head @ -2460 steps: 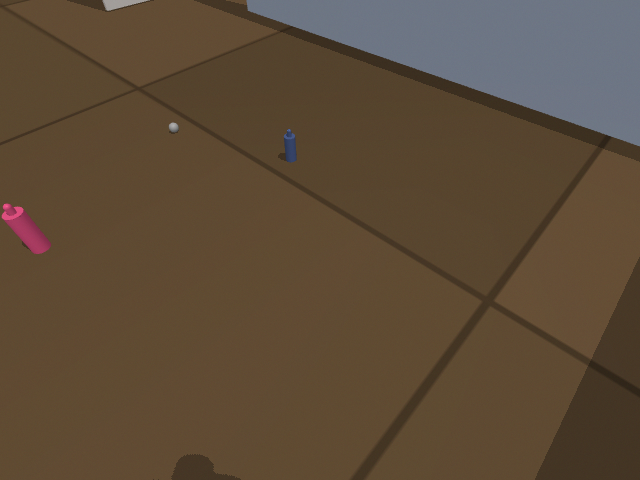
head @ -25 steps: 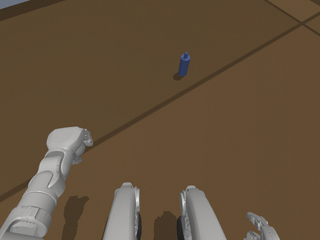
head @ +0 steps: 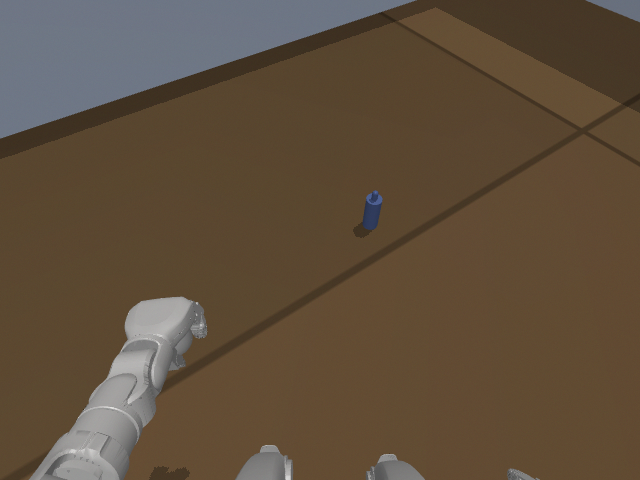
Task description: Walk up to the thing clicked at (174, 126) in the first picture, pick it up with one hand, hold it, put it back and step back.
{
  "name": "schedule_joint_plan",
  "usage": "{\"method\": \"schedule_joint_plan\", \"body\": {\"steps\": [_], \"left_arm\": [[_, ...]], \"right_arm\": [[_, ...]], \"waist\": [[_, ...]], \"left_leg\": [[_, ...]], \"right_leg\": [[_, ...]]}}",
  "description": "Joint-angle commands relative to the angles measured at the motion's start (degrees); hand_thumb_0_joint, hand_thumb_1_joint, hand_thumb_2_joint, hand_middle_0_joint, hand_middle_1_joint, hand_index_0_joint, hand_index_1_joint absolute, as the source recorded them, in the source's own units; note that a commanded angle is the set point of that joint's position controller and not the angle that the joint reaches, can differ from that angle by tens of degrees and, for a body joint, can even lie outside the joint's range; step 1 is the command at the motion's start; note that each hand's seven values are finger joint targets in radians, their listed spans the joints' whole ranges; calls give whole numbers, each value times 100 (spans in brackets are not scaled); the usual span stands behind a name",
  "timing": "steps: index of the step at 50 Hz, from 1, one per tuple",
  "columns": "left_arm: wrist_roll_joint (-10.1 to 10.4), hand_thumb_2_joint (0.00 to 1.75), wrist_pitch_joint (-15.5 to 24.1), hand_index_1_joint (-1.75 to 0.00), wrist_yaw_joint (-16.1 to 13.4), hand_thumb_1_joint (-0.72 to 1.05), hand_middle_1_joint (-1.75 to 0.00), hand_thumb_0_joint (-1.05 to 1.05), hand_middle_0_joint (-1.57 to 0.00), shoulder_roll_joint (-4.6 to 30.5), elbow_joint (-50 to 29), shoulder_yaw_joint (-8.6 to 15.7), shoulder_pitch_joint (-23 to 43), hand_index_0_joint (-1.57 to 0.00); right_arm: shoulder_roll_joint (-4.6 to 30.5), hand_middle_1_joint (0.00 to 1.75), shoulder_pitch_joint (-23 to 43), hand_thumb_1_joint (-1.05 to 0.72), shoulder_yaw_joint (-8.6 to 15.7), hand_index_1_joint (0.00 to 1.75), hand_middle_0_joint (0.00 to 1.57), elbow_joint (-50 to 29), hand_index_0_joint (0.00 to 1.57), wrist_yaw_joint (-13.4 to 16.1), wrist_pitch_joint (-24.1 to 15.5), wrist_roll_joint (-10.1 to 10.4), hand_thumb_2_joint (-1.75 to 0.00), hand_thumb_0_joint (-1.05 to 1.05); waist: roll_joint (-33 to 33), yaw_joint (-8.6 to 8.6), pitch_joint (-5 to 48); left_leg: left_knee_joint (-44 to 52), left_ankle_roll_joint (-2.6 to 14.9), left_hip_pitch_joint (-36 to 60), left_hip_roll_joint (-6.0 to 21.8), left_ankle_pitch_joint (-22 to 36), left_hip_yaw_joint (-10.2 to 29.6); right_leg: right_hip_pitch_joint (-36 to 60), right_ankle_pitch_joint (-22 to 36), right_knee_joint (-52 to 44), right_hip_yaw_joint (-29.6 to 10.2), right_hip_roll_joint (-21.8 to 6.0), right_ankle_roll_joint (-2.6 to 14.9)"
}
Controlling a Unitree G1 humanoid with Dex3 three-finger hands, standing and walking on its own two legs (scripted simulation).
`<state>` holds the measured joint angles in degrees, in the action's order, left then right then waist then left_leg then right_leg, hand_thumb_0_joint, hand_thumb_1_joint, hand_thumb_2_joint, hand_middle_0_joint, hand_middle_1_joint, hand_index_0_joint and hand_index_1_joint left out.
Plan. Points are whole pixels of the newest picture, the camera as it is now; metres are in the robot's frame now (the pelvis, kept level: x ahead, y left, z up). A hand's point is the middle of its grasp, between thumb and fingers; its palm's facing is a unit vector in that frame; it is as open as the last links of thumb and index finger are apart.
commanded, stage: lift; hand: left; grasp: from above
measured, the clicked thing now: (173, 338) +0.34 +0.24 -0.10
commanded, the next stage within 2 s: hold in 0.20 s
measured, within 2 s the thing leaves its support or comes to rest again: neither
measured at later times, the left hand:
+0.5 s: hand (168, 324) +0.33 +0.22 -0.02, palm faces -0.43 -0.06 -0.90, open 6.6 cm
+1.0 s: hand (167, 316) +0.33 +0.21 +0.01, palm faces -0.44 -0.05 -0.90, open 6.6 cm
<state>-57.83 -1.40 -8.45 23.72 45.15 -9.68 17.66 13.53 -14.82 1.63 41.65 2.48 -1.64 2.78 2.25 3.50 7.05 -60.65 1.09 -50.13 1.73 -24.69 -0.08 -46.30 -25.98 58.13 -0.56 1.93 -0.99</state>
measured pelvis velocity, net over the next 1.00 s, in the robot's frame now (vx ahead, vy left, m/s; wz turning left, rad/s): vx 0.02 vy -0.01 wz -0.01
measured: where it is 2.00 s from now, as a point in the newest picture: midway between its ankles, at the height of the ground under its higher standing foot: outside the picture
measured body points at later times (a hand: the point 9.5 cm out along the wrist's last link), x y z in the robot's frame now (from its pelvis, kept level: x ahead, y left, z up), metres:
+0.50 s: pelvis +0.02 +0.00 +0.05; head +0.06 -0.01 +0.49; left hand +0.35 +0.22 +0.03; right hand +0.12 -0.27 -0.08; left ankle +0.05 +0.10 -0.67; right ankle +0.02 -0.14 -0.67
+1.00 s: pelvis +0.02 -0.01 +0.06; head +0.05 -0.03 +0.51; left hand +0.35 +0.21 +0.06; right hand +0.14 -0.27 -0.06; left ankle +0.05 +0.10 -0.67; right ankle +0.02 -0.14 -0.67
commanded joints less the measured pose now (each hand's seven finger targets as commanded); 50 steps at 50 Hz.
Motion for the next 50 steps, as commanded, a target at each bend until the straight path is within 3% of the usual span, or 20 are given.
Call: {"method": "schedule_joint_plan", "body": {"steps": [1, 4, 6, 10, 19, 25, 28, 33, 38, 41, 44, 50], "left_arm": [[64, 44, -146, -48, -231, 69, -51, 0, -104, 1046, -827, 439, 1578, -107], [113, 42, -173, -47, -151, 69, -51, 0, -103, 1067, -864, 420, 1530, -106], [173, 43, -179, -46, -118, 70, -49, 0, -105, 893, -897, 311, 1464, -108], [178, 47, -125, -47, -87, 70, -49, 0, -107, 1007, -976, 390, 1523, -109], [22, 44, -82, -44, -180, 71, -46, 0, -106, 980, -1036, 318, 1792, -109], [102, 43, -124, -43, -13, 69, -46, 0, -105, 925, -1078, 257, 1725, -108], [124, 40, -106, -41, 81, 71, -44, 0, -106, 885, -1029, 206, 1634, -109], [74, 41, -26, -40, 256, 69, -43, 0, -105, 1042, -1226, 295, 1635, -108], [89, 41, -2, -41, 307, 69, -44, 0, -105, 1002, -1441, 314, 1753, -108], [88, 40, 15, -40, 298, 69, -43, 0, -105, 1095, -1476, 397, 1751, -108], [34, 42, 21, -41, 325, 65, -43, 0, -103, 1049, -1410, 369, 1646, -105], [117, 41, -3, -41, 420, 69, -44, 0, -104, 958, -1561, 278, 1604, -107]], "right_arm": [[887, 30, -163, -90, 289, 30, 20, -493, 20, 64, -198, -36, -90, 0], [887, 30, -166, -90, 306, 30, 20, -549, 20, 55, -181, -40, -90, 0], [865, 30, -161, -90, 304, 30, 20, -584, 20, 44, -171, -38, -90, 0], [891, 30, -148, -90, 315, 30, 20, -623, 20, 47, -144, -20, -90, 0], [906, 30, -32, -90, 333, 30, 20, -586, 20, 56, -74, -4, -90, 0], [923, 30, 3, -90, 356, 30, 20, -557, 20, 30, -39, 11, -90, 0], [944, 30, 103, -89, 350, 30, 20, -646, 20, 29, -10, 38, -90, 0], [940, 30, 221, -89, 326, 30, 20, -768, 20, 39, 32, 51, -90, 0], [926, 30, 198, -90, 328, 30, 20, -804, 20, 32, 74, 49, -90, 0], [963, 30, 228, -90, 344, 30, 20, -842, 20, 35, 87, 55, -90, 0], [916, 30, 274, -90, 322, 30, 20, -844, 20, 38, 113, 53, -90, 0], [907, 30, 378, -90, 307, 30, 20, -916, 20, 39, 144, 70, -90, 0]], "waist": [[233, -21, 1618], [147, -58, 1604], [74, -39, 1519], [67, -55, 1416], [46, -70, 1304], [-54, -102, 1424], [-67, -134, 1112], [47, -197, 1039], [-28, -189, 1213], [-60, -213, 1151], [-77, -249, 1111], [-171, -238, 938]], "left_leg": [[1348, -104, 2011, -115, 1314, 139], [1522, -92, 2183, -141, 1497, 90], [1652, -76, 2284, -156, 1527, 61], [1908, -84, 2485, -157, 1537, 32], [2279, -81, 2976, -178, 1681, -26], [2356, -47, 3242, -208, 2211, -89], [2557, -65, 3227, -202, 1895, -90], [2700, -80, 3308, -188, 1893, -87], [2698, -52, 3523, -196, 2280, -119], [2792, -62, 3581, -179, 2210, -93], [2808, -30, 3578, -211, 2213, -140], [2981, -11, 3637, -224, 1924, -160]], "right_leg": [[845, 1285, -1150, 55, 178, 242], [1219, 1469, -1391, 29, 159, 217], [1334, 1523, -1555, 4, 149, 211], [1549, 1493, -1780, 4, 134, 207], [1863, 1624, -2189, -44, 114, 189], [2287, 2171, -2337, -99, 104, 141], [2254, 1828, -2468, -61, 112, 180], [2314, 1764, -2532, -64, 122, 206], [2529, 2175, -2575, -112, 112, 177], [2565, 2064, -2642, -96, 114, 187], [2627, 2140, -2722, -135, 85, 158], [2696, 1906, -2923, -153, 58, 141]]}}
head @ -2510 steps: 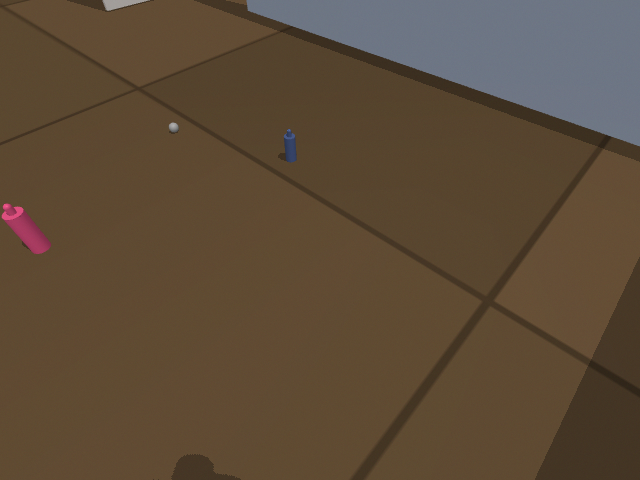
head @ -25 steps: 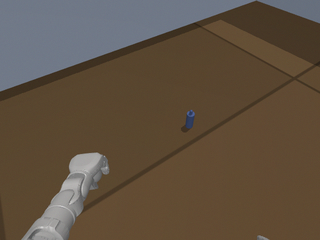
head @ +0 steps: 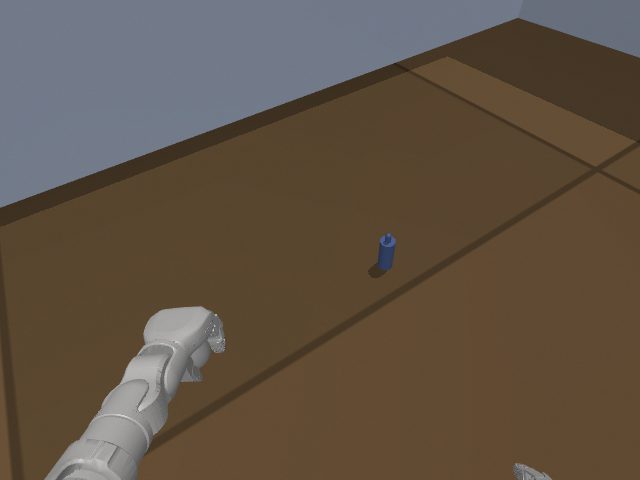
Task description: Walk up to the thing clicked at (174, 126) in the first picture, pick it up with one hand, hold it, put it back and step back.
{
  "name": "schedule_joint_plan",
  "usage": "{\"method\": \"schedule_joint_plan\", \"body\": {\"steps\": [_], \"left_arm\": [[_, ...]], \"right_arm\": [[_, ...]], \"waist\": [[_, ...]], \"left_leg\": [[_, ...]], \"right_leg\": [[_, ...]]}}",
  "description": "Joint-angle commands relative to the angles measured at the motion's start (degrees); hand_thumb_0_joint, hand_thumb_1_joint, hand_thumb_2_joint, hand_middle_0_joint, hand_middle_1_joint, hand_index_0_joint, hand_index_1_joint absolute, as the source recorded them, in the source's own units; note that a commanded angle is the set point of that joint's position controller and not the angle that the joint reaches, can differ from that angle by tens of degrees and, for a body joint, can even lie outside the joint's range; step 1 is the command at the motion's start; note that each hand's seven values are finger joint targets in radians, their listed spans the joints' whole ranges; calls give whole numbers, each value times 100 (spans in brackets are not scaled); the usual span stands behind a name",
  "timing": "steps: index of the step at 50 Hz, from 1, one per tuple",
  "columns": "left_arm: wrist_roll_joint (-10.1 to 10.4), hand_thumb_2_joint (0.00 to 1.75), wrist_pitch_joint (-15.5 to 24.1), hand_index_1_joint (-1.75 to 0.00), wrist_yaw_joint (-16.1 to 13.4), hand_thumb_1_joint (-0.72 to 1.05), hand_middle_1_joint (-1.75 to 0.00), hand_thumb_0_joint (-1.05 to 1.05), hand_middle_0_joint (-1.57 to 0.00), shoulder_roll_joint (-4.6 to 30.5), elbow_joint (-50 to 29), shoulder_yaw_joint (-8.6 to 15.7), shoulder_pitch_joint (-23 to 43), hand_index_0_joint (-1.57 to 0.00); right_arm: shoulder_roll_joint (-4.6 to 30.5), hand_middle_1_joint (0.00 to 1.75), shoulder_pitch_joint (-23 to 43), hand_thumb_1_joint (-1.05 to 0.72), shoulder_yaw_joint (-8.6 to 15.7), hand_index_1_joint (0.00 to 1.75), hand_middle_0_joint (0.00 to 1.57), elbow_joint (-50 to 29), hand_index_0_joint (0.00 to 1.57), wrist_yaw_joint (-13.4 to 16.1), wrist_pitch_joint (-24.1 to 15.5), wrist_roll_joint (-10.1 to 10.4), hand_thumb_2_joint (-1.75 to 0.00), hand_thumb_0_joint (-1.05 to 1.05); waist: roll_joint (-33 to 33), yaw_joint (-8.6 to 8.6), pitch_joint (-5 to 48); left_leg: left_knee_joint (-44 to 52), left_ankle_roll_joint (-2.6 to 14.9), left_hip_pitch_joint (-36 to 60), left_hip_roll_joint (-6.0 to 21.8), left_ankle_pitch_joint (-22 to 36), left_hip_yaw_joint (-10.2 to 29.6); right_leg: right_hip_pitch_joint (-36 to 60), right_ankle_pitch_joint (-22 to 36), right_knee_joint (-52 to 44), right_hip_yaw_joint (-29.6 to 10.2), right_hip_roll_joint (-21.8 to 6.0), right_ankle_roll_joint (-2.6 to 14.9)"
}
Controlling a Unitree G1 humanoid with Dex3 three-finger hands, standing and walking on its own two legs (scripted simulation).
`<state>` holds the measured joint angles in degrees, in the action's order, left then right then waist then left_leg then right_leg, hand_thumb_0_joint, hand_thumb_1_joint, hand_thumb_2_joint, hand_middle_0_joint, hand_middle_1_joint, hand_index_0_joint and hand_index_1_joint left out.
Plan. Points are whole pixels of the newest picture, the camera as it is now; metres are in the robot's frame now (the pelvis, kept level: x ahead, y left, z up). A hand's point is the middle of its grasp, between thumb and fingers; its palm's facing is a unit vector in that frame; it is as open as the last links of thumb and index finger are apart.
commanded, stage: hold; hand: left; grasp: from above
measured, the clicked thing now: (191, 351) +0.32 +0.23 -0.07
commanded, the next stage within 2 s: crouch in 1.20 s
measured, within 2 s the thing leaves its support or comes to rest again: neither
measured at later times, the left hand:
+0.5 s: hand (189, 358) +0.30 +0.22 -0.03, palm faces -0.44 -0.06 -0.90, open 6.6 cm
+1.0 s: hand (187, 357) +0.30 +0.22 -0.03, palm faces -0.44 -0.06 -0.90, open 6.6 cm
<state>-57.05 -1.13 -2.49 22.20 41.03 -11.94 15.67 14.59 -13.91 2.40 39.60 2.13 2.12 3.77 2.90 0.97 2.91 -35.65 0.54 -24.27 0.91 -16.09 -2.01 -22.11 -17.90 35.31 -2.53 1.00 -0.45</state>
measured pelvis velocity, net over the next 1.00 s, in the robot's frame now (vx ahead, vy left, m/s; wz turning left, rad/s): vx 0.00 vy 0.00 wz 0.00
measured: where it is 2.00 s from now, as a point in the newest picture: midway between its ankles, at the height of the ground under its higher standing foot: outside the picture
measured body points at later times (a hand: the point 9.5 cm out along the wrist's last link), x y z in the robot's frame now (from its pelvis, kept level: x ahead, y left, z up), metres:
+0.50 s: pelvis +0.00 +0.00 +0.01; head +0.01 -0.03 +0.46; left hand +0.31 +0.22 +0.02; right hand +0.13 -0.26 -0.11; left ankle +0.02 +0.11 -0.73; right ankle +0.00 -0.13 -0.73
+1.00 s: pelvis +0.00 +0.00 +0.01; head +0.01 -0.02 +0.46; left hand +0.31 +0.22 +0.02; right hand +0.14 -0.26 -0.10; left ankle +0.02 +0.11 -0.73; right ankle +0.00 -0.13 -0.73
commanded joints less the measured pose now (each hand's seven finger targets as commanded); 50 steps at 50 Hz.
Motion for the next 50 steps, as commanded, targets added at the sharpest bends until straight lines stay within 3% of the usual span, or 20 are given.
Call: {"method": "schedule_joint_plan", "body": {"steps": [1, 7, 10, 15, 18, 24, 28, 29, 32, 34, 35, 42, 50], "left_arm": [[38, 39, -36, -39, -164, 68, -43, 0, -104, 1158, -1153, 562, 1779, -107], [21, 39, 20, -38, -63, 67, -40, 0, -104, 1175, -1354, 528, 1820, -107], [56, 40, 11, -40, -91, 69, -43, 0, -105, 1253, -1320, 625, 1781, -108], [42, 40, 8, -40, -66, 66, -43, 0, -103, 1191, -1419, 544, 1757, -106], [26, 39, -13, -39, -40, 66, -42, 0, -103, 1213, -1431, 580, 1656, -106], [76, 37, -42, -39, 59, 65, -42, 0, -101, 1221, -1643, 521, 1874, -105], [82, 40, -50, -39, 113, 64, -42, 0, -101, 1208, -1555, 556, 1713, -104], [116, 37, -43, -40, 138, 66, -43, 0, -101, 1117, -1589, 452, 1703, -105], [83, 39, -79, -37, 189, 65, -39, 0, -103, 1172, -1463, 550, 1383, -105], [96, 39, -58, -38, 232, 63, -41, 0, -101, 1179, -1554, 519, 1570, -103], [63, 39, -49, -39, 224, 64, -42, 0, -101, 1292, -1648, 602, 1697, -104], [74, 40, 7, -40, 147, 64, -43, 0, -101, 1184, -1783, 557, 1785, -104], [6, 42, -71, -41, 89, 63, -44, 0, -100, 1203, -1503, 559, 1690, -103]], "right_arm": [[802, 30, 287, -90, 234, 30, 20, -706, 20, 77, -232, -27, -90, 0], [791, 30, 393, -90, 205, 30, 20, -767, 20, 110, -207, -1, -90, 0], [790, 30, 454, -90, 196, 30, 20, -776, 20, 119, -194, 2, -90, 0], [778, 30, 543, -90, 183, 30, 20, -813, 20, 115, -188, 17, -90, 0], [769, 30, 578, -90, 191, 30, 20, -815, 20, 122, -170, 28, -90, 0], [777, 30, 564, -90, 171, 30, 20, -784, 20, 140, -154, 36, -90, 0], [759, 30, 644, -90, 154, 30, 20, -837, 20, 148, -138, 46, -90, 0], [765, 30, 687, -90, 150, 30, 20, -856, 20, 148, -142, 52, -90, 0], [737, 30, 751, -90, 142, 30, 20, -906, 20, 147, -113, 76, -90, 0], [733, 30, 715, -90, 134, 30, 20, -892, 20, 148, -107, 66, -90, 0], [728, 30, 706, -90, 134, 30, 20, -877, 20, 154, -95, 60, -90, 0], [760, 30, 649, -90, 172, 30, 20, -863, 20, 162, -90, 64, -90, 0], [720, 30, 677, -90, 164, 30, 20, -843, 20, 152, -48, 75, -90, 0]], "waist": [[-238, -25, 1403], [-190, -6, 1331], [-210, -55, 1224], [-133, -71, 1234], [-201, -117, 1242], [-246, -39, 1334], [-177, -117, 1217], [-197, -113, 1146], [-281, -172, 1057], [-356, -97, 1136], [-266, -141, 1183], [-167, -109, 1358], [-189, -162, 1171]], "left_leg": [[500, 45, 1061, -140, 1105, 39], [624, 53, 1246, -133, 1108, 18], [684, 55, 1249, -143, 1065, 5], [798, 28, 1333, -120, 1053, 24], [811, 53, 1388, -154, 1153, -5], [865, 78, 1577, -133, 1352, -23], [949, 64, 1578, -142, 1318, -29], [972, 57, 1547, -132, 1247, -18], [1006, 77, 1535, -160, 1253, -38], [981, 92, 1576, -146, 1361, -29], [969, 88, 1578, -170, 1406, -41], [1016, 62, 1808, -133, 1573, -29], [1073, 67, 1688, -144, 1514, -37]], "right_leg": [[335, 1140, -632, 41, 150, 91], [354, 1125, -741, 40, 147, 96], [416, 1066, -830, 51, 137, 87], [475, 1004, -862, 64, 154, 119], [608, 1137, -936, 50, 124, 85], [685, 1373, -993, 53, 124, 73], [722, 1308, -1061, 60, 114, 86], [677, 1214, -1074, 72, 129, 96], [747, 1249, -1138, 61, 97, 73], [758, 1364, -1112, 67, 109, 63], [788, 1419, -1116, 50, 92, 59], [817, 1505, -1096, 81, 131, 101], [824, 1473, -1170, 97, 107, 99]]}}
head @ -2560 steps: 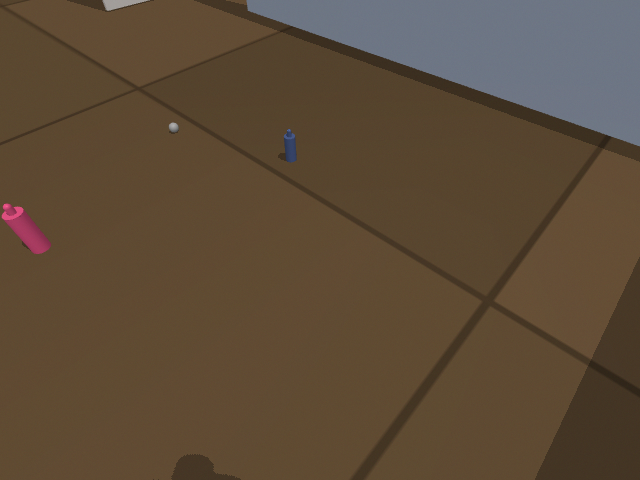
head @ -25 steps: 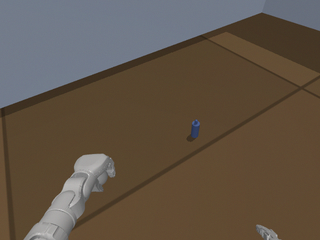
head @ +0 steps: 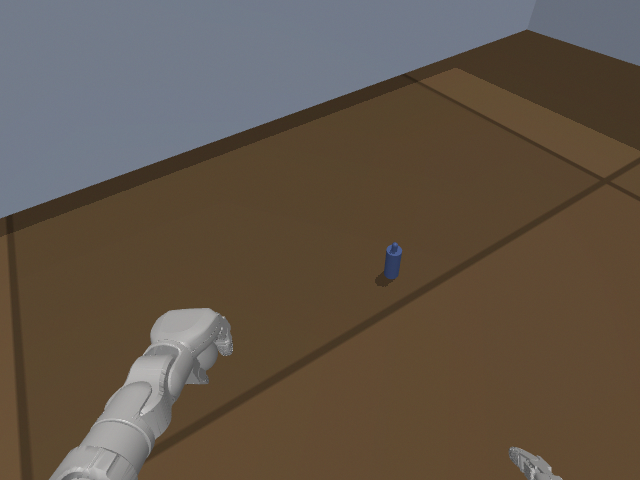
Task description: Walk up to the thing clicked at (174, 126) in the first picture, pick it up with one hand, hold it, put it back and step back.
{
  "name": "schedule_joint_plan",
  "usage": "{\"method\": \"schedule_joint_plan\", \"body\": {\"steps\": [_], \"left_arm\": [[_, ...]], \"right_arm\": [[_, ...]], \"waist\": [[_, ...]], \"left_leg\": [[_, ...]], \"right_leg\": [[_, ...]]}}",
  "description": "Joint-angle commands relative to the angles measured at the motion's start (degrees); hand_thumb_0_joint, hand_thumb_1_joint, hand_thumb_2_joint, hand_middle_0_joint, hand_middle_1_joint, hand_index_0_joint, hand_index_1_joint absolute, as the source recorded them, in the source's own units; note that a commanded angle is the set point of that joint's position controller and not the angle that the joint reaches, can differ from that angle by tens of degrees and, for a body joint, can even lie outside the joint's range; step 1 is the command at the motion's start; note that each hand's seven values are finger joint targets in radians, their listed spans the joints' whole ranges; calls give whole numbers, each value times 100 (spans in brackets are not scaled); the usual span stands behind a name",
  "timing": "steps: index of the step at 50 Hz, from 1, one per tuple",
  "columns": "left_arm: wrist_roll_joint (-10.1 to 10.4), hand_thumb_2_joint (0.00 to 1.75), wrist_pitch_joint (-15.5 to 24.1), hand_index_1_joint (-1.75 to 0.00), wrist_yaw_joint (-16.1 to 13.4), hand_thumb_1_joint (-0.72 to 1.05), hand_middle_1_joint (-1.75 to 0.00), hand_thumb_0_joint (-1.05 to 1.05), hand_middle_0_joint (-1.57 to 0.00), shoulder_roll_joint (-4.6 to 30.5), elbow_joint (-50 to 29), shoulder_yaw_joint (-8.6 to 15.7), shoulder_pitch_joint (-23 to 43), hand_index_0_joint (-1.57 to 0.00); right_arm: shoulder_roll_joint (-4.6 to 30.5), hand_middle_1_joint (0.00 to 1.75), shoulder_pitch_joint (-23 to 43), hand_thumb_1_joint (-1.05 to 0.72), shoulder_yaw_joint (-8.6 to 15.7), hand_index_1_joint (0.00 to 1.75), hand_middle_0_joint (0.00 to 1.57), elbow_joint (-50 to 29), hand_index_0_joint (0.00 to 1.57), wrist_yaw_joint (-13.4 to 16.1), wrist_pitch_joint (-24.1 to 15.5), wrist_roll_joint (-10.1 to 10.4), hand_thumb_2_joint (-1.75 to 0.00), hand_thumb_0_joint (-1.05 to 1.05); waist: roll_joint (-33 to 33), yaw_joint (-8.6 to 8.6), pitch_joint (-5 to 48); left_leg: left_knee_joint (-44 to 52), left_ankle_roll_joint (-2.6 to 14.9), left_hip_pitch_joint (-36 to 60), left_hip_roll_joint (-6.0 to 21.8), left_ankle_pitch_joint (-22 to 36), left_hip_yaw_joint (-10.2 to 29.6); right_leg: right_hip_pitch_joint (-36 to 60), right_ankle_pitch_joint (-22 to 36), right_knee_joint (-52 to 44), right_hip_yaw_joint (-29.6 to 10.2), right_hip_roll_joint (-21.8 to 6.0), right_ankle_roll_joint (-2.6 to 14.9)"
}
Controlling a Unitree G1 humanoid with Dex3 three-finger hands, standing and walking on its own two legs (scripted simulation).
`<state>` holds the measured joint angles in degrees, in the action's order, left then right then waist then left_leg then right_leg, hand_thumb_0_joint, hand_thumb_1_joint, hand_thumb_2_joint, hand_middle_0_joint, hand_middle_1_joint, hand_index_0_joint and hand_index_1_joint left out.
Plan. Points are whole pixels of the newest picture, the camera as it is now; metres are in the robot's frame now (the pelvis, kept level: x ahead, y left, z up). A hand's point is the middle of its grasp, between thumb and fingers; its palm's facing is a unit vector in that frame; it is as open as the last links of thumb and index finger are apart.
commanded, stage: hold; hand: left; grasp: from above
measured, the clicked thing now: (199, 353) +0.32 +0.23 -0.06
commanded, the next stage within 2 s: crouch in 0.20 s
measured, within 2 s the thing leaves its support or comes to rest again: neither
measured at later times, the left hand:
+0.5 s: hand (193, 368) +0.29 +0.23 -0.05, palm faces -0.44 -0.06 -0.90, open 6.6 cm
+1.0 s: hand (224, 398) +0.33 +0.25 -0.28, palm faces -0.42 +0.03 -0.91, open 6.5 cm
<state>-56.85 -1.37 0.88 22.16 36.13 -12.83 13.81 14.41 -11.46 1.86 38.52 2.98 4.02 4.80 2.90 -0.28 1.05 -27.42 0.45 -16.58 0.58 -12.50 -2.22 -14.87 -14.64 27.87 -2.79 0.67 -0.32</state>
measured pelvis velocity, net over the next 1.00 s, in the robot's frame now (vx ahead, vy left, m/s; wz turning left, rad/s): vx -0.05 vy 0.01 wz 0.00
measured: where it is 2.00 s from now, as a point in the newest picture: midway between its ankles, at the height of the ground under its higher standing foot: outside the picture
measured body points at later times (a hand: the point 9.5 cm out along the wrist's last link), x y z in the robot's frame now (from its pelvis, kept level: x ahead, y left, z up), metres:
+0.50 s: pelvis +0.00 +0.00 +0.00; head +0.02 -0.01 +0.45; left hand +0.31 +0.23 +0.00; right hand +0.14 -0.25 -0.12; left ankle +0.02 +0.11 -0.74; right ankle +0.00 -0.12 -0.74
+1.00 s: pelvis -0.05 +0.01 -0.16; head +0.09 +0.03 +0.26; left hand +0.35 +0.24 -0.23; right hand +0.02 -0.28 -0.28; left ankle +0.02 +0.12 -0.74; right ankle +0.00 -0.12 -0.74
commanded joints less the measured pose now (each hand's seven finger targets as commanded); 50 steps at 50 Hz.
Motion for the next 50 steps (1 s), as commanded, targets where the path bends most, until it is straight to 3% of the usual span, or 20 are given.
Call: {"method": "schedule_joint_plan", "body": {"steps": [1, 3, 7, 14, 15, 16, 18, 19, 22, 26, 29, 32, 33, 38, 39, 41, 43, 44, 48, 50], "left_arm": [[21, 43, -25, -41, -217, 64, -43, 0, -102, 1128, -1150, 551, 1951, -104], [24, 42, -8, -42, -183, 65, -45, 0, -101, 1194, -1113, 575, 2131, -104], [59, 41, -19, -41, -162, 64, -44, 0, -101, 1086, -1021, 552, 1605, -104], [-18, 45, 57, -43, -213, 63, -45, 0, -101, 1268, -1129, 682, 1904, -103], [-7, 37, 81, -47, -228, 66, -53, 0, -98, 1247, -1248, 660, 2063, -105], [-16, 34, 82, -43, -260, 58, -49, 0, -90, 1245, -1175, 684, 1968, -97], [2, 39, 98, -43, -317, 59, -46, 0, -95, 1078, -1086, 581, 1924, -99], [-27, 39, 104, -44, -373, 59, -48, 0, -94, 1152, -982, 665, 1898, -98], [-69, 39, 131, -43, -536, 61, -46, 0, -96, 846, -495, 485, 1514, -100], [-282, 41, 215, -42, -937, 64, -45, 0, -100, 774, 148, 452, 1656, -103], [-454, 35, 261, -42, -1276, 65, -47, 0, -99, 940, 381, 556, 2121, -103], [-665, 41, 320, -43, -1609, 66, -46, 0, -103, 829, 807, 507, 2630, -106], [-741, 42, 370, -43, -1724, 65, -46, 0, -101, 972, 777, 612, 2864, -105], [-994, 43, 461, -47, -2158, 67, -51, 0, -100, 864, 1658, 667, 3051, -105], [-1046, 43, 481, -47, -2229, 67, -51, 0, -100, 1101, 1547, 797, 3321, -105], [-1037, 45, 441, -48, -2325, 68, -52, 0, -102, 1109, 1896, 842, 3285, -106], [-998, 48, 467, -49, -2403, 70, -53, 0, -103, 1247, 1801, 944, 3690, -107], [-999, 48, 409, -48, -2421, 70, -52, 0, -104, 1053, 2184, 833, 3638, -108], [-924, 50, 376, -48, -2460, 67, -51, 0, -103, 1455, 2004, 1106, 3982, -105], [-908, 49, 348, -48, -2462, 69, -52, 0, -103, 1450, 2102, 1130, 4021, -107]], "right_arm": [[766, 30, 439, -90, 238, 30, 20, -761, 20, 60, -239, -26, -90, 0], [760, 30, 397, -90, 221, 30, 20, -726, 20, 71, -243, -34, -90, 0], [736, 30, 474, -90, 213, 30, 20, -805, 20, 71, -226, -16, -90, 0], [744, 30, 449, -90, 208, 30, 20, -790, 20, 93, -207, -23, -90, 0], [759, 30, 398, -92, 221, 30, 20, -789, 20, 91, -212, -30, -91, 0], [757, 30, 427, -88, 223, 30, 20, -778, 20, 93, -217, -33, -90, 0], [749, 30, 405, -89, 224, 30, 20, -768, 20, 88, -226, -24, -90, 0], [747, 30, 366, -88, 223, 30, 20, -740, 20, 91, -223, -39, -90, 0], [750, 30, 328, -89, 249, 30, 20, -722, 20, 67, -199, -40, -90, 0], [757, 30, 250, -89, 252, 30, 20, -629, 20, 7, -150, -107, -90, 0], [819, 30, 43, -89, 318, 30, 20, -482, 20, -57, -124, -182, -90, 0], [848, 30, -118, -89, 386, 30, 20, -388, 20, -117, -166, -266, -90, 0], [867, 30, -193, -89, 410, 30, 20, -342, 20, -136, -188, -302, -90, 0], [942, 30, -392, -89, 485, 30, 20, -323, 20, -206, -300, -421, -90, 0], [970, 30, -423, -90, 498, 30, 20, -290, 20, -207, -322, -444, -90, 0], [987, 30, -451, -90, 496, 30, 20, -287, 20, -209, -362, -470, -90, 0], [1007, 30, -528, -90, 526, 30, 20, -224, 20, -183, -433, -525, -90, 0], [999, 30, -525, -90, 519, 30, 20, -182, 20, -170, -454, -544, -90, 0], [1095, 30, -569, -89, 567, 30, 20, -133, 20, -152, -544, -608, -90, 0], [1100, 30, -582, -89, 582, 30, 20, -79, 20, -146, -579, -641, -90, 0]], "waist": [[-155, 15, 1437], [-214, 40, 1422], [-249, -70, 1329], [-77, -32, 1335], [-58, 15, 1426], [-147, -6, 1391], [-263, 51, 1305], [-288, 31, 1318], [-587, 84, 1073], [-563, 176, 892], [-347, 239, 1407], [-299, 383, 1735], [-192, 390, 2035], [-79, 492, 2661], [119, 446, 2901], [137, 447, 3041], [445, 475, 3363], [322, 597, 3319], [447, 541, 3891], [439, 591, 4102]], "left_leg": [[262, 76, 1003, -109, 1119, -22], [260, 92, 981, -102, 1112, -6], [305, 80, 915, -120, 1089, -9], [320, 56, 930, -106, 1079, 0], [297, 58, 1006, -96, 1076, -2], [307, 54, 1005, -84, 1088, 24], [278, 73, 946, -106, 1007, 3], [250, 81, 896, -121, 1010, -6], [163, 87, 700, -134, 948, -2], [-198, 50, 176, -148, 711, 24], [-826, 38, -184, -155, 779, 7], [-1618, 6, -845, -148, 613, 43], [-1951, 4, -1059, -132, 589, 68], [-3180, 14, -2328, -95, 223, 172], [-3424, 28, -2515, -101, 197, 160], [-3808, 46, -2970, -112, -18, 174], [-4092, 28, -3234, -68, -323, 270], [-4278, 51, -3546, -50, -489, 314], [-4817, 33, -4145, -11, -788, 473], [-5040, 34, -4385, -9, -956, 506]], "right_leg": [[102, 1116, -428, 110, 141, 92], [108, 1126, -446, 108, 136, 77], [159, 1078, -480, 123, 125, 91], [102, 1025, -444, 116, 144, 124], [95, 1017, -449, 113, 151, 124], [97, 1005, -453, 135, 163, 124], [29, 982, -471, 113, 141, 103], [13, 994, -478, 111, 127, 90], [-127, 961, -428, 137, 112, 68], [-643, 711, -70, 180, 105, 105], [-1052, 815, 492, 170, 101, 109], [-1879, 654, 1215, 184, 124, 131], [-2155, 593, 1511, 185, 124, 141], [-3602, 176, 2781, 317, 174, 195], [-3810, 151, 3008, 325, 172, 204], [-4314, -55, 3425, 362, 187, 218], [-4846, -300, 3811, 405, 174, 256], [-5151, -401, 3988, 436, 181, 250], [-5797, -702, 4697, 499, 162, 279], [-6009, -834, 4957, 546, 175, 286]]}}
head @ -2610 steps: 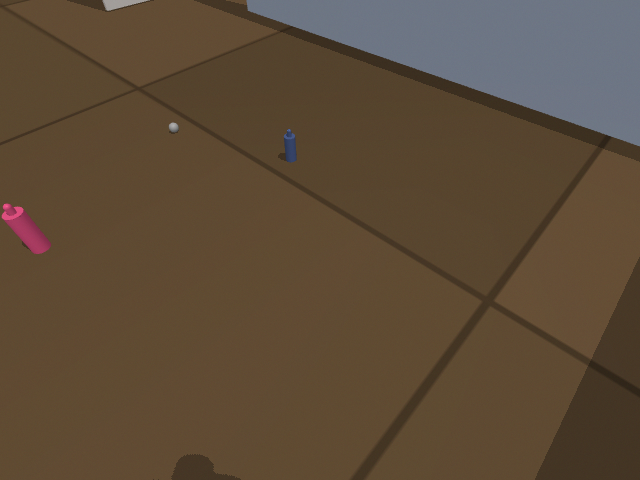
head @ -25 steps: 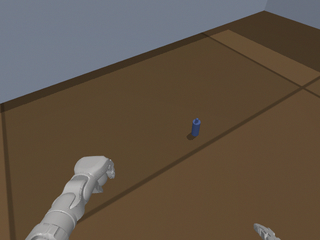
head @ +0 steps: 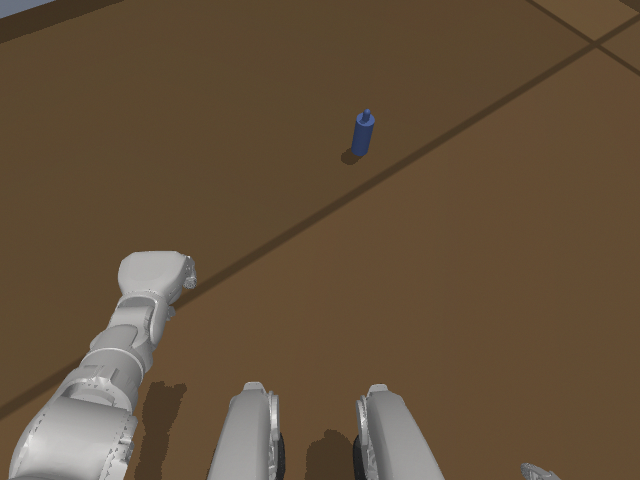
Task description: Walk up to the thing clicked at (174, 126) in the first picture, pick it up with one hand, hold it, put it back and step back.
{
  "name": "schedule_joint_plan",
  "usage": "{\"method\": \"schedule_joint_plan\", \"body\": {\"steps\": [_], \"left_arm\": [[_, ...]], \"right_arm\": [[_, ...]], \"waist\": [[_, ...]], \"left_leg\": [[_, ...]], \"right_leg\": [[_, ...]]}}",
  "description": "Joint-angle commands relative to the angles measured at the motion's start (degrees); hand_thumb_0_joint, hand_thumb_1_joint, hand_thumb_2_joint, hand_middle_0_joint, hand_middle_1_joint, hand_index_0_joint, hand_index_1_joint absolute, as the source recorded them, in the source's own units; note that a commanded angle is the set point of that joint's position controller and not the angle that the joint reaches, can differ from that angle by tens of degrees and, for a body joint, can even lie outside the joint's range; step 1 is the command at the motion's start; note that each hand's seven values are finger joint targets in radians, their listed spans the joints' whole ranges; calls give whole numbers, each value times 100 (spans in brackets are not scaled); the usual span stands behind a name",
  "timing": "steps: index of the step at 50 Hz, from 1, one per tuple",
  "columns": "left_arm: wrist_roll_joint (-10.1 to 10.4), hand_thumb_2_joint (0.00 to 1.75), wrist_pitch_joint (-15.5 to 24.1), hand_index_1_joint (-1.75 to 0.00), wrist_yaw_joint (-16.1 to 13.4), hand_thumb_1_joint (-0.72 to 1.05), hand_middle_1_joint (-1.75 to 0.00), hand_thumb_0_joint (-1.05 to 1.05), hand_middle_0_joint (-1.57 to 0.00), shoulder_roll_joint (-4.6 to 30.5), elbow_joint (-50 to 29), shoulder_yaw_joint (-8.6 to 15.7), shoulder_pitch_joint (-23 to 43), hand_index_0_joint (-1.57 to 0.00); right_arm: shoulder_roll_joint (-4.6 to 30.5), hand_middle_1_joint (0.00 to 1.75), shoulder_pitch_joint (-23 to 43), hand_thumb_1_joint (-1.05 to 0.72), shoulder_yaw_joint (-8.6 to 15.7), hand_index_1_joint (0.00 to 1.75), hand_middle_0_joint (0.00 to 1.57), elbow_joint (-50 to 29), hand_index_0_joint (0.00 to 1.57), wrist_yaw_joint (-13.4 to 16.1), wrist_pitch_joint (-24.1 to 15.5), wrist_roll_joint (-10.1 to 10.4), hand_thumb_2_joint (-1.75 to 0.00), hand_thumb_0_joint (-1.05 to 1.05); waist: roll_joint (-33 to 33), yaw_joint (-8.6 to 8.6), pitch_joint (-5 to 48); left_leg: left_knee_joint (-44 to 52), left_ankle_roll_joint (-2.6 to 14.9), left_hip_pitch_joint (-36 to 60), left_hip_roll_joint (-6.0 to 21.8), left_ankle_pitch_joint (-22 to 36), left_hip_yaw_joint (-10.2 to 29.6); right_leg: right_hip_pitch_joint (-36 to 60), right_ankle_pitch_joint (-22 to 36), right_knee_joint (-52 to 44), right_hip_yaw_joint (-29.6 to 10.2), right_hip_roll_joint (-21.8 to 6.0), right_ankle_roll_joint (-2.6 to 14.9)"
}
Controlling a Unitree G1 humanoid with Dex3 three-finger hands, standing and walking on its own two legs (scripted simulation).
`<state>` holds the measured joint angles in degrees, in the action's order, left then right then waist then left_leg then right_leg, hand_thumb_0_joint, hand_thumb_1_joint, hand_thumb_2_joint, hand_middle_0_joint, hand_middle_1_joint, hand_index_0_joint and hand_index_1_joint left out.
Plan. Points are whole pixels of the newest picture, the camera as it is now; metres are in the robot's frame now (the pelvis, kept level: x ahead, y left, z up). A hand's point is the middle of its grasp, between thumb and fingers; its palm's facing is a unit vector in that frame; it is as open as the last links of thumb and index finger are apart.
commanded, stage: crouch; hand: left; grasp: from above
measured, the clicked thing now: (163, 287) +0.41 +0.24 -0.14
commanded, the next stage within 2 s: lower in 1.26 s
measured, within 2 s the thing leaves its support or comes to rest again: neither
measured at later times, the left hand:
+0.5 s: hand (194, 327) +0.39 +0.24 -0.33, palm faces -0.45 -0.02 -0.89, open 6.5 cm
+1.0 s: hand (202, 330) +0.40 +0.25 -0.41, palm faces -0.46 -0.03 -0.89, open 6.5 cm
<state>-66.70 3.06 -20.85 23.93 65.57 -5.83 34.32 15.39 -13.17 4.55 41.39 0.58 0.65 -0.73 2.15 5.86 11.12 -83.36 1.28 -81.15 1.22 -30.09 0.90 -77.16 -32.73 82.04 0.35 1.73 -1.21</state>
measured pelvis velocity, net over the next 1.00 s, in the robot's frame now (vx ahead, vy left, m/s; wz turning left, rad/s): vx -0.03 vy -0.01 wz -0.10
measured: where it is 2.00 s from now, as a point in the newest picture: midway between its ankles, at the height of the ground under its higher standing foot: outside the picture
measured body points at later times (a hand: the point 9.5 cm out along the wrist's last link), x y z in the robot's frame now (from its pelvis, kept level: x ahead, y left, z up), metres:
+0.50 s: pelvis -0.02 -0.01 -0.16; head +0.20 +0.03 +0.23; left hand +0.41 +0.24 -0.28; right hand +0.06 -0.28 -0.28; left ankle +0.07 +0.11 -0.57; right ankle +0.05 -0.13 -0.57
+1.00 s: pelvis -0.03 -0.01 -0.24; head +0.20 +0.03 +0.15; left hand +0.42 +0.24 -0.36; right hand +0.02 -0.28 -0.36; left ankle +0.07 +0.11 -0.57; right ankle +0.05 -0.13 -0.57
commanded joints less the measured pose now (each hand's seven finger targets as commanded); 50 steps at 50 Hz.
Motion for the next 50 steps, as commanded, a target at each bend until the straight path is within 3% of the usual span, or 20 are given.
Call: {"method": "schedule_joint_plan", "body": {"steps": [1, 7, 8, 9, 14, 16, 18, 19, 20, 24, 25, 26, 32, 34, 35, 40, 41, 43, 49, 50], "left_arm": [[94, 50, -102, -49, -279, 70, -52, 0, -104, 1257, -812, 447, 1972, -108], [77, 49, 75, -49, -170, 72, -53, 0, -104, 1541, -559, 585, 2329, -109], [64, 48, 103, -48, -159, 73, -52, 0, -105, 1507, -257, 602, 2097, -110], [88, 47, 181, -47, -170, 70, -51, 0, -104, 1508, -558, 585, 2343, -108], [-71, 48, 455, -45, -309, 72, -49, 0, -106, 1740, -493, 705, 2563, -110], [-143, 48, 516, -46, -428, 73, -50, 0, -107, 1944, -424, 873, 2478, -111], [-210, 47, 578, -45, -542, 72, -49, 0, -107, 1964, -537, 867, 2745, -111], [-283, 48, 575, -45, -597, 71, -48, 0, -106, 2023, -453, 932, 2788, -110], [-296, 45, 595, -43, -649, 72, -47, 0, -107, 2091, -403, 975, 2732, -111], [-336, 51, 591, -46, -761, 74, -49, 0, -109, 2198, -288, 1127, 2810, -112], [-339, 49, 590, -46, -768, 75, -50, 0, -109, 2167, -252, 1096, 2787, -112], [-337, 48, 562, -45, -748, 74, -48, 0, -108, 2022, 44, 1014, 2585, -112], [-282, 46, 590, -44, -708, 72, -47, 0, -107, 2298, -13, 1182, 2772, -110], [-253, 45, 598, -43, -653, 70, -46, 0, -106, 2183, 110, 1077, 2754, -109], [-255, 43, 601, -40, -631, 69, -43, 0, -105, 2244, 249, 1150, 2604, -108], [-317, 43, 731, -42, -591, 69, -46, 0, -104, 2549, 273, 1306, 2833, -108], [-347, 40, 757, -41, -605, 67, -45, 0, -103, 2648, 264, 1347, 2852, -106], [-350, 38, 793, -40, -630, 65, -45, 0, -100, 2543, 413, 1286, 2874, -105], [-417, 39, 837, -39, -693, 60, -42, 0, -98, 2765, 682, 1344, 3154, -101], [-395, 36, 842, -38, -707, 61, -42, 0, -98, 2822, 655, 1361, 3176, -102]], "right_arm": [[1007, 30, -406, -89, 322, 30, 20, -336, 20, 90, -262, -109, -90, 0], [1034, 30, -440, -89, 273, 30, 20, -233, 20, 37, -363, -183, -90, 0], [1043, 30, -452, -89, 251, 30, 20, -222, 20, 10, -384, -198, -90, 0], [1010, 30, -427, -89, 234, 30, 20, -227, 20, -6, -402, -196, -90, 0], [1006, 30, -503, -90, 144, 30, 20, -95, 20, -121, -500, -273, -90, 0], [1073, 30, -533, -90, 152, 30, 20, -8, 20, -180, -535, -334, -90, 0], [1027, 30, -579, -90, 127, 30, 20, 28, 20, -241, -543, -377, -90, 0], [1074, 30, -592, -90, 116, 30, 20, 79, 20, -254, -547, -404, -90, 0], [1009, 30, -593, -90, 99, 30, 20, 76, 20, -288, -556, -417, -90, 0], [1029, 30, -647, -91, 88, 30, 20, 149, 20, -409, -572, -524, -90, 0], [1013, 30, -631, -91, 89, 30, 20, 146, 20, -437, -566, -532, -90, 0], [1017, 30, -593, -91, 90, 30, 20, 149, 20, -459, -564, -545, -90, 0], [1034, 30, -542, -91, 90, 30, 20, 191, 20, -570, -557, -603, -90, 0], [1007, 30, -518, -91, 52, 30, 20, 211, 20, -595, -551, -607, -90, 0], [1078, 30, -494, -91, 88, 30, 20, 195, 20, -604, -526, -599, -90, 0], [1029, 30, -554, -91, -10, 30, 20, 251, 20, -653, -505, -647, -90, 0], [1092, 30, -489, -91, 33, 30, 20, 271, 20, -652, -484, -639, -90, 0], [1077, 30, -407, -91, 3, 30, 20, 227, 20, -668, -497, -654, -90, 0], [1171, 30, -409, -91, -69, 30, 20, 258, 20, -663, -526, -683, -90, 0], [1167, 30, -373, -90, -73, 30, 20, 262, 20, -659, -535, -688, -90, 0]], "waist": [[511, -28, 3189], [479, 121, 3124], [355, 152, 3037], [426, 163, 3241], [492, 266, 3512], [859, 158, 3669], [996, 186, 3875], [1034, 250, 3903], [1056, 185, 3831], [1125, 253, 3851], [1128, 203, 3825], [1051, 248, 3702], [1126, 212, 3604], [1032, 289, 3518], [966, 229, 3619], [898, 305, 3516], [1022, 223, 3519], [1149, 217, 3402], [1108, 346, 3153], [1145, 286, 3164]], "left_leg": [[446, -61, 1991, -60, 779, 247], [-215, -48, 886, -104, -209, 363], [-330, -36, 732, -107, -269, 413], [-461, -28, 683, -118, -288, 394], [-1124, 5, 310, -109, -124, 344], [-1226, -53, 459, -94, 10, 379], [-1468, -34, 488, -80, 185, 296], [-1556, -45, 402, -70, 249, 321], [-1684, -26, 319, -82, 312, 241], [-2069, -15, 162, -43, 676, 243], [-2147, 1, 64, -42, 679, 196], [-2213, 9, -41, -36, 644, 190], [-2567, 13, -521, -6, 520, 176], [-2725, 28, -671, 11, 572, 183], [-2763, 34, -689, 8, 602, 189], [-3115, 59, -1035, 31, 598, 159], [-3102, 35, -1136, 27, 444, 155], [-3147, 21, -1238, 30, 232, 162], [-3290, 14, -1489, 40, -202, 249], [-3321, 11, -1477, 47, -216, 253]], "right_leg": [[54, 930, -302, 253, 70, 383], [-908, 113, 368, 324, 68, 403], [-1090, 42, 479, 354, 58, 393], [-1144, 17, 571, 360, 70, 404], [-1670, 144, 1005, 391, 80, 371], [-1911, 189, 1273, 423, 57, 395], [-1929, 352, 1377, 438, 94, 392], [-2085, 394, 1487, 461, 79, 382], [-2034, 469, 1517, 447, 103, 381], [-2166, 764, 1847, 497, 104, 357], [-2183, 801, 1872, 499, 135, 364], [-2246, 787, 1900, 513, 147, 351], [-2392, 784, 2269, 558, 200, 348], [-2469, 861, 2379, 590, 233, 334], [-2444, 850, 2425, 589, 262, 339], [-2520, 931, 2663, 596, 283, 305], [-2632, 768, 2769, 610, 301, 342], [-2818, 565, 2876, 636, 307, 364], [-3219, 185, 3110, 738, 296, 372], [-3278, 169, 3164, 748, 304, 385]]}}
